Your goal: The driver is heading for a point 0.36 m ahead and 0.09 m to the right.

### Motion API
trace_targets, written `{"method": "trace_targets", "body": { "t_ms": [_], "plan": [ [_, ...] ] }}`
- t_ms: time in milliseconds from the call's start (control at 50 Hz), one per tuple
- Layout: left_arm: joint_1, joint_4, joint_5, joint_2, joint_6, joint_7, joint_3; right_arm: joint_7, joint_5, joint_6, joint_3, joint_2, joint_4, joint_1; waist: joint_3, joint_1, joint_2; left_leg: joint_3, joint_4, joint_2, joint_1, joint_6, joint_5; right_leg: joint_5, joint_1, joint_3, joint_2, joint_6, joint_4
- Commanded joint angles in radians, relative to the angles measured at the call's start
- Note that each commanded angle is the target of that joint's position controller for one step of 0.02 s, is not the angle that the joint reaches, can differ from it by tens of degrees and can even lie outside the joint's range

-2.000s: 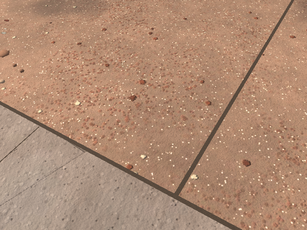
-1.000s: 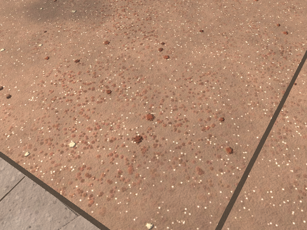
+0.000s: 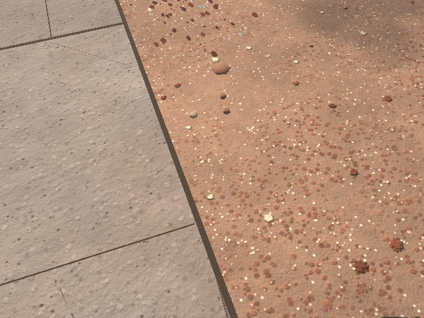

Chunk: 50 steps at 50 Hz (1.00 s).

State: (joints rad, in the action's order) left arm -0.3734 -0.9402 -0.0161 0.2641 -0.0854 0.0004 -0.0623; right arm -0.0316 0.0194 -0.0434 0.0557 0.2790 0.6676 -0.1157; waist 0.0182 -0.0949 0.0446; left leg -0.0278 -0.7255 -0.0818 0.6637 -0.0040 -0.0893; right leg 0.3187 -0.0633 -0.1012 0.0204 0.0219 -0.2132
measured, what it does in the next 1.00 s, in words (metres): walks ahead: left foot, then right foot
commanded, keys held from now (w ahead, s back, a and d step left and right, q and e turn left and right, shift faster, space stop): w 0.10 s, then w+e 0.20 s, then no key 0.70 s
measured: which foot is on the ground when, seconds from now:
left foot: up 0.00-0.08, down 0.10-0.58, up 0.60-0.88, down 0.90-1.00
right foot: down 0.00-0.12, up 0.14-0.56, down 0.58-1.00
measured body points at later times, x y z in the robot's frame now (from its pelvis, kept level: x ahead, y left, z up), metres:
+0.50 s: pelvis +0.26 +0.05 +0.00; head +0.29 +0.05 +0.45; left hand +0.46 +0.28 -0.10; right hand +0.28 -0.23 -0.12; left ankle +0.18 +0.14 -0.74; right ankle +0.44 -0.10 -0.70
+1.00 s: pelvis +0.39 +0.04 +0.00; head +0.40 +0.05 +0.45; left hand +0.55 +0.27 -0.13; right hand +0.43 -0.24 -0.13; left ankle +0.41 +0.18 -0.74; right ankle +0.44 -0.08 -0.74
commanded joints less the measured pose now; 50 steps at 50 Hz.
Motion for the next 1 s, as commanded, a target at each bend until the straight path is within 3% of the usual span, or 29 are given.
{"method": "trace_targets", "body": {
  "t_ms": [20, 60, 80, 100, 120, 140, 160, 180, 200, 240, 280, 360, 440, 520, 560, 580, 600, 620, 640, 660, 680, 700, 760, 840, 880, 900, 920, 960, 1000],
  "plan": [
    [0.016, 0.046, -0.019, 0.209, -0.004, -0.002, -0.041, -0.015, 0.005, -0.021, 0.002, 0.049, -0.125, 0.149, 0.086, 0.023, -0.152, 0.063, 0.112, 0.034, -0.066, -0.034, -0.02, -0.394, 0.072, 0.11, 0.256, -0.179, 0.069],
    [0.02, 0.04, -0.023, 0.228, 0.007, 0.0, -0.043, -0.014, 0.001, -0.021, 0.026, 0.097, -0.111, 0.061, 0.019, 0.1, -0.174, 0.095, 0.165, 0.085, -0.233, -0.08, -0.056, -0.73, 0.034, 0.075, 0.261, -0.155, -0.065],
    [0.023, 0.037, -0.022, 0.221, 0.013, 0.003, -0.038, -0.009, 0.001, -0.017, 0.05, 0.134, -0.065, -0.086, -0.07, 0.184, -0.16, 0.12, 0.204, 0.119, -0.44, -0.112, -0.019, -0.877, 0.068, 0.028, 0.229, -0.13, -0.237],
    [0.017, 0.044, -0.009, 0.197, 0.009, 0.007, -0.026, 0.004, 0.001, -0.009, 0.076, 0.184, -0.019, -0.248, -0.169, 0.259, -0.138, 0.065, 0.172, 0.078, -0.713, -0.142, -0.008, -0.786, 0.226, 0.002, 0.19, -0.093, -0.459],
    [-0.06, 0.089, 0.014, 0.075, -0.004, -0.003, 0.015, 0.019, -0.024, -0.005, 0.096, 0.297, 0.0, -0.368, -0.347, 0.239, 0.119, -0.399, 0.205, -0.23, -1.111, -0.282, -0.162, -0.251, 0.621, -0.004, 0.054, -0.028, -0.889],
    [-0.065, 0.066, -0.002, 0.083, -0.029, -0.009, 0.017, 0.018, -0.019, -0.008, 0.078, 0.249, -0.001, -0.385, -0.485, 0.239, 0.178, -0.739, 0.397, -0.348, -1.106, -0.346, -0.233, 0.26, 0.708, 0.187, -0.031, -0.032, -1.074],
    [0.026, 0.098, -0.041, 0.171, -0.035, -0.012, -0.013, 0.013, -0.024, -0.017, 0.055, 0.188, 0.003, -0.313, -0.306, 0.232, 0.116, -0.578, 0.415, -0.308, -0.978, -0.284, -0.241, 0.213, 0.802, 0.218, 0.026, -0.047, -1.141],
    [0.085, 0.118, -0.044, 0.165, -0.035, -0.011, -0.012, 0.012, -0.018, -0.023, 0.045, 0.153, 0.003, -0.244, -0.178, 0.2, 0.085, -0.415, 0.43, -0.267, -0.822, -0.247, -0.188, 0.126, 0.814, 0.188, 0.076, -0.059, -1.102],
    [0.102, 0.116, -0.026, 0.151, -0.029, -0.005, -0.013, 0.009, -0.018, -0.03, 0.035, 0.12, 0.008, -0.179, -0.104, 0.161, 0.04, -0.309, 0.464, -0.22, -0.687, -0.219, -0.144, 0.048, 0.778, 0.178, 0.112, -0.058, -1.036],
    [0.042, 0.093, -0.018, 0.122, 0.005, -0.003, -0.017, 0.005, -0.028, -0.05, 0.029, 0.079, 0.011, -0.104, -0.052, 0.096, 0.085, -0.171, 0.545, -0.168, -0.53, -0.193, -0.087, -0.057, 0.664, 0.192, 0.147, -0.052, -0.982],
    [0.03, 0.089, -0.019, 0.085, 0.031, -0.001, -0.013, 0.006, -0.029, -0.072, 0.033, 0.076, 0.032, -0.091, -0.02, 0.073, 0.055, -0.087, 0.595, -0.163, -0.478, -0.198, -0.01, -0.108, 0.662, 0.198, 0.143, -0.039, -0.962],
    [0.125, 0.136, 0.007, 0.075, 0.031, 0.003, -0.013, 0.024, -0.041, -0.077, 0.036, 0.091, 0.074, -0.106, 0.045, 0.065, 0.011, 0.068, 0.588, -0.127, -0.46, -0.191, 0.328, -0.27, 0.705, 0.202, 0.099, -0.012, -0.741],
    [0.267, 0.183, 0.025, 0.024, 0.014, -0.028, 0.016, 0.043, -0.024, -0.06, 0.036, 0.12, 0.111, -0.147, 0.036, 0.116, -0.009, 0.136, 0.556, -0.108, -0.486, -0.174, 0.453, -0.458, 0.592, 0.095, 0.059, -0.017, -0.447],
    [0.289, 0.212, 0.025, 0.078, 0.011, -0.046, 0.006, 0.049, -0.005, -0.027, 0.046, 0.155, 0.155, -0.17, -0.001, 0.106, 0.023, 0.095, 0.43, -0.163, -0.657, -0.157, 0.526, -0.338, 0.589, 0.101, 0.029, -0.065, -0.348],
    [0.182, 0.184, 0.033, 0.122, 0.004, -0.044, -0.014, 0.055, 0.003, -0.011, 0.047, 0.158, 0.163, -0.143, -0.067, 0.038, 0.021, 0.101, 0.265, -0.13, -0.689, -0.118, 0.605, -0.365, 0.443, 0.069, -0.019, -0.101, -0.256],
    [0.12, 0.168, 0.038, 0.184, 0.001, -0.034, -0.034, 0.056, -0.01, -0.01, 0.041, 0.141, 0.168, -0.19, -0.137, 0.026, -0.042, 0.136, 0.108, -0.06, -0.648, -0.067, 0.52, -0.694, 0.281, 0.102, 0.009, -0.128, -0.231],
    [0.055, 0.166, 0.06, 0.25, 0.009, -0.02, -0.043, 0.051, -0.039, -0.02, 0.02, 0.088, 0.156, -0.275, -0.286, 0.049, -0.176, 0.146, -0.168, 0.029, -0.393, -0.006, 0.126, -1.14, -0.062, 0.315, 0.205, -0.247, -0.351],
    [0.051, 0.156, 0.056, 0.181, 0.018, -0.015, -0.017, 0.036, -0.034, -0.018, -0.01, 0.014, 0.189, -0.366, -0.441, 0.077, -0.281, 0.022, -0.41, 0.115, -0.246, 0.044, -0.606, -1.238, -0.208, 0.557, 0.39, -0.417, -0.321],
    [0.071, 0.165, 0.031, 0.129, 0.027, -0.022, -0.002, 0.03, -0.006, -0.007, 0.013, 0.096, 0.2, -0.306, -0.437, 0.047, -0.179, -0.09, -0.462, 0.081, -0.24, 0.047, -0.639, -1.046, -0.13, 0.527, 0.34, -0.398, -0.277],
    [0.154, 0.171, 0.018, 0.123, 0.031, -0.024, 0.0, 0.033, 0.014, 0.006, 0.018, 0.11, 0.176, -0.228, -0.297, 0.061, -0.146, -0.064, -0.46, 0.051, -0.156, 0.049, -0.602, -0.841, -0.025, 0.452, 0.307, -0.358, -0.227],
    [0.213, 0.176, 0.018, 0.102, 0.034, -0.023, 0.005, 0.046, 0.006, 0.022, 0.02, 0.102, 0.173, -0.178, -0.2, 0.073, -0.091, -0.045, -0.412, 0.026, -0.133, 0.052, -0.552, -0.651, 0.098, 0.416, 0.274, -0.32, -0.176],
    [0.266, 0.179, 0.023, 0.088, 0.038, -0.02, 0.01, 0.059, -0.006, 0.042, 0.024, 0.101, 0.173, -0.161, -0.141, 0.098, -0.087, -0.045, -0.341, 0.003, -0.181, 0.058, -0.5, -0.505, 0.23, 0.378, 0.248, -0.288, -0.126],
    [0.328, 0.176, 0.049, 0.1, 0.05, -0.01, 0.001, 0.081, -0.015, 0.071, 0.015, 0.055, 0.2, -0.208, -0.119, 0.137, -0.172, -0.003, -0.141, 0.016, -0.356, 0.07, -0.399, -0.308, 0.408, 0.291, 0.182, -0.256, -0.053],
    [0.333, 0.148, 0.032, 0.096, 0.057, 0.006, 0.003, 0.078, -0.023, 0.068, 0.012, 0.049, 0.227, -0.202, -0.137, 0.14, -0.162, 0.026, 0.095, 0.031, -0.496, 0.047, -0.158, -0.043, 0.441, 0.254, 0.157, -0.215, -0.048],
    [0.309, 0.125, 0.026, 0.064, 0.063, 0.006, 0.015, 0.07, -0.044, 0.064, 0.011, 0.051, 0.232, -0.189, -0.096, 0.145, -0.138, 0.028, 0.218, 0.032, -0.559, 0.018, -0.084, 0.17, 0.49, 0.232, 0.112, -0.138, -0.058],
    [0.286, 0.111, 0.031, 0.05, 0.063, 0.005, 0.021, 0.072, -0.051, 0.061, 0.013, 0.082, 0.217, -0.166, -0.05, 0.127, -0.096, -0.042, 0.291, -0.028, -0.533, -0.009, -0.098, 0.217, 0.502, 0.213, 0.078, -0.089, -0.094],
    [0.255, 0.112, 0.032, 0.057, 0.065, 0.005, 0.014, 0.075, -0.036, 0.059, 0.027, 0.15, 0.218, -0.129, 0.001, 0.069, 0.015, -0.068, 0.312, -0.044, -0.398, -0.04, -0.272, 0.164, 0.448, 0.148, 0.012, -0.051, -0.125],
    [0.276, 0.104, 0.034, 0.059, 0.067, 0.013, 0.013, 0.07, -0.037, 0.038, 0.011, 0.078, 0.229, -0.088, 0.025, 0.07, 0.078, -0.066, 0.386, -0.022, -0.241, -0.024, -0.421, -0.011, 0.278, 0.117, -0.003, -0.037, -0.21],
    [0.255, 0.082, 0.031, 0.065, 0.071, 0.02, 0.01, 0.065, -0.036, 0.016, 0.006, 0.066, 0.237, -0.074, 0.018, 0.067, 0.076, -0.051, 0.376, -0.011, -0.269, 0.002, -0.301, -0.102, 0.255, 0.12, 0.004, -0.054, -0.235]
  ]
}}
